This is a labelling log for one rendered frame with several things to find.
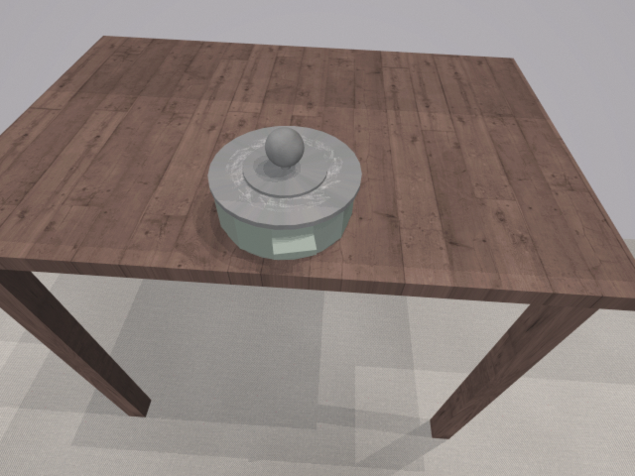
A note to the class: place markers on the pot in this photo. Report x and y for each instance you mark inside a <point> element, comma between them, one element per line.
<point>284,244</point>

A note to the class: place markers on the knob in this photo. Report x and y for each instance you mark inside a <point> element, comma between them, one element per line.
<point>284,147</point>

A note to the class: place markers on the lid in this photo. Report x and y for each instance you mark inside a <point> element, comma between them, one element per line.
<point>249,187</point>

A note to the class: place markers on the table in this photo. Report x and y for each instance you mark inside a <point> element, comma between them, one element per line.
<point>468,191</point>

